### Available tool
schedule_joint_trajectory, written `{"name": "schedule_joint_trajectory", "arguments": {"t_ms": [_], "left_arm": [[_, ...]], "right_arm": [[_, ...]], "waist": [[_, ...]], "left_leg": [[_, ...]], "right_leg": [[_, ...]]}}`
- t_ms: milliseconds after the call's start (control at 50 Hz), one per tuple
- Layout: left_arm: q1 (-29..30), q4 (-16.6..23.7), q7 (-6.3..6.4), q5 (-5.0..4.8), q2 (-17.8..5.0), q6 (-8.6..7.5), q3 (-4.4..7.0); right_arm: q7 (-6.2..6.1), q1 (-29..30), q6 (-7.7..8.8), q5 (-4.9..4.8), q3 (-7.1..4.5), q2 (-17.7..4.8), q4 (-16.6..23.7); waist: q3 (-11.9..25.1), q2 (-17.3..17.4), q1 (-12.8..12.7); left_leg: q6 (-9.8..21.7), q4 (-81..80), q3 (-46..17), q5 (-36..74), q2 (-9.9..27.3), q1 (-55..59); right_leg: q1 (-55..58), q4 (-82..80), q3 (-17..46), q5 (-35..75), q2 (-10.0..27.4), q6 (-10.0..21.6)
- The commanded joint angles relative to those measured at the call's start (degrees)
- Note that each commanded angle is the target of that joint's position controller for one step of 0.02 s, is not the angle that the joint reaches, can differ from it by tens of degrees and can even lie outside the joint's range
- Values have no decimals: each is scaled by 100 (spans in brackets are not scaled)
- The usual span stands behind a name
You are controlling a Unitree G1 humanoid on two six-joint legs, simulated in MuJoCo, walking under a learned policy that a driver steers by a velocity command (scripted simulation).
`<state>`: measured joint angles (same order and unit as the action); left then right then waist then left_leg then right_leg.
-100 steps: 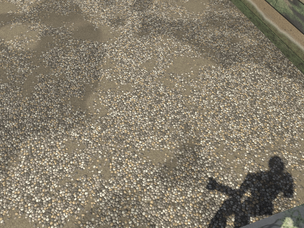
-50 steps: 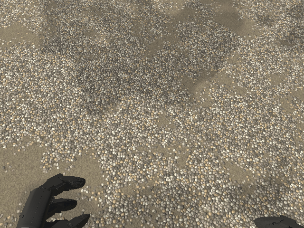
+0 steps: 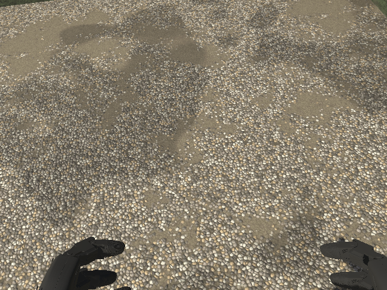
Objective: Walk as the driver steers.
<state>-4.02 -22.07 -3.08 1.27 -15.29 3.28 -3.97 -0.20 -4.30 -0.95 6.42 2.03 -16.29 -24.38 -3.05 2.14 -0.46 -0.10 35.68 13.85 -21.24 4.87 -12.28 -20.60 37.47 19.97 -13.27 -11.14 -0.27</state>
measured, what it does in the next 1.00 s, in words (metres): lifts its right foot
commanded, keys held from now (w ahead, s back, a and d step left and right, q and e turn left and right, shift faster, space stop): w+e+shift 0.08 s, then w+shift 0.20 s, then shift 0.24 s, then q+shift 0.48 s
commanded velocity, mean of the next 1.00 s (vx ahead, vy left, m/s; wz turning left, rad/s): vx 0.51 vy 0.00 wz -0.03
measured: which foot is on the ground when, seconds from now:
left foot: down 0.00-1.00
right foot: down 0.00-0.68, up 0.70-1.00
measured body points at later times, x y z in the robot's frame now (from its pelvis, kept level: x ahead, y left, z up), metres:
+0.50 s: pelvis -0.01 +0.01 -0.01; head -0.03 -0.02 +0.44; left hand +0.21 +0.19 -0.06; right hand +0.15 -0.25 -0.09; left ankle -0.02 +0.10 -0.72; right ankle +0.08 -0.12 -0.73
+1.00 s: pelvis +0.00 +0.01 +0.01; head +0.05 +0.01 +0.46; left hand +0.29 +0.20 -0.03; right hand +0.04 -0.30 -0.09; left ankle -0.02 +0.11 -0.72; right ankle +0.04 -0.12 -0.70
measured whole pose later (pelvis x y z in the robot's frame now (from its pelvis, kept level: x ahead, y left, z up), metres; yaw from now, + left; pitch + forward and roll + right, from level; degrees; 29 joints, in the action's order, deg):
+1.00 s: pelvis +0.00 +0.01 +0.01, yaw +1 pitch +2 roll -1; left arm 3.5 -28.3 0.6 3.7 -12.1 1.7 -1.3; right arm -0.9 -21.4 -11.5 0.7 -3.0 -20.6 -35.1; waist -3.5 0.4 4.5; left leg 3.0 30.1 -10.4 -17.0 -5.5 -14.1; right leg -24.8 40.9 5.4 -17.4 -4.2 0.9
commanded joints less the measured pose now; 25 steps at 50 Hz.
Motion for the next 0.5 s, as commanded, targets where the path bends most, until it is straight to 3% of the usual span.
{"name": "schedule_joint_trajectory", "arguments": {"t_ms": [20,80,100,140,180,200,240,260,280,300,320,360,380,440,480,500], "left_arm": [[137,536,36,-91,-686,-70,364],[-324,438,39,-183,-602,-51,452],[-388,425,20,-163,-569,-73,453],[-274,516,-40,-119,-568,-123,457],[176,687,-90,-95,-558,-179,434],[354,759,-84,-88,-480,-191,404],[419,794,-6,-89,-244,-176,310],[398,782,35,-143,-179,-162,274],[320,737,73,-165,-74,-150,239],[172,620,112,-144,-74,-134,236],[106,519,139,-120,-61,-124,229],[-192,292,229,-54,-6,-77,209],[-518,107,286,-73,-44,-60,239],[-941,-116,340,-72,-201,4,328],[-1119,-159,337,-16,-493,25,435],[-886,-80,345,-7,-809,37,490]], "right_arm": [[-13,460,-1,55,-235,-438,520],[-46,727,-128,-39,-292,-327,461],[-62,788,-144,-76,-292,-269,457],[-55,781,-128,-39,-245,-161,491],[-41,641,-7,32,-186,-70,481],[-17,579,45,84,-143,-19,487],[16,459,132,145,-75,29,410],[21,408,139,145,-46,26,373],[15,475,151,73,-57,-64,326],[-21,679,150,-51,-47,-103,337],[-61,727,150,-142,-50,-168,295],[-105,769,191,-318,-48,-259,107],[-132,639,211,-459,-80,-323,-49],[-166,459,90,-571,-72,-329,-359],[-170,125,-37,-592,-74,-331,-570],[-150,-174,-79,-561,-19,-185,-556]], "waist": [[1137,-408,-180],[1047,-42,-387],[1034,-195,-420],[766,-728,-358],[561,-999,-114],[497,-945,-25],[604,-602,22],[621,-309,41],[560,312,-35],[486,664,-149],[437,678,-202],[376,391,-349],[355,289,-350],[76,-418,-398],[-111,-1214,-325],[-144,-1959,-25]], "left_leg": [[96,-207,-200,772,23,2110],[172,-185,-66,529,262,1965],[137,-154,1,118,191,1891],[63,-163,191,-855,-244,1873],[83,-313,92,-876,-458,2085],[125,-481,57,-612,-451,2339],[211,-788,-89,-199,-143,2614],[336,-980,-242,-210,102,2453],[456,-1226,-490,-439,531,1847],[532,-1419,-677,-487,887,1126],[587,-1563,-676,-344,1077,652],[623,-1588,-470,127,1165,139],[639,-1523,-383,-20,1137,-54],[559,-1145,-74,-1205,804,-434],[384,-297,175,-2009,194,-382],[282,443,72,-2080,-309,-163]], "right_leg": [[-1037,-754,-65,2407,188,10],[-1019,-486,-159,1825,125,36],[-995,-619,-107,1750,157,82],[-1247,-1353,359,1387,123,18],[-1518,-1943,693,551,120,-119],[-1697,-2078,674,236,98,-207],[-1678,-1955,381,-377,92,-322],[-1601,-1641,142,-691,54,-371],[-1249,-1064,-248,-992,111,-387],[-894,-431,-440,-1230,319,-313],[-649,4,-668,-1168,513,-321],[-337,331,-972,-732,801,-342],[-163,389,-1083,-638,902,-357],[-31,-44,-1196,-281,843,-108],[-214,-909,-650,383,798,217],[-774,-1523,349,-452,1002,634]]}}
